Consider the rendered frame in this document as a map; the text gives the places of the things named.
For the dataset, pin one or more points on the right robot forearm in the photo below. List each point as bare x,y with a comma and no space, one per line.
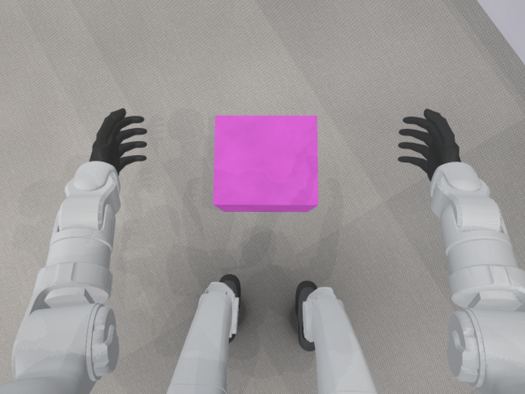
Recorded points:
484,271

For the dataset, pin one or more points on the left robot thigh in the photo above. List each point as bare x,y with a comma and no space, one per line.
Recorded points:
202,366

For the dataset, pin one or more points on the robot left hand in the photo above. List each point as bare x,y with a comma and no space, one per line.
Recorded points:
107,146

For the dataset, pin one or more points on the carton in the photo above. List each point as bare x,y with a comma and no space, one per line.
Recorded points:
265,163

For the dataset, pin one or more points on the robot right hand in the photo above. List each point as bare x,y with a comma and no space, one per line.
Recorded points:
439,139

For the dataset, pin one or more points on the right robot upper arm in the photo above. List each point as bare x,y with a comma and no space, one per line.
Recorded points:
486,348

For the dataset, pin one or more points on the right robot foot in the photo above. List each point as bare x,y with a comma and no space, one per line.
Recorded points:
304,289

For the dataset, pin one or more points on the left robot upper arm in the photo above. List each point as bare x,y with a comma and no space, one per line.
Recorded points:
65,350

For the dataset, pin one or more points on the left robot forearm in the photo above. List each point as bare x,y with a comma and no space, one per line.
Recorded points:
77,268

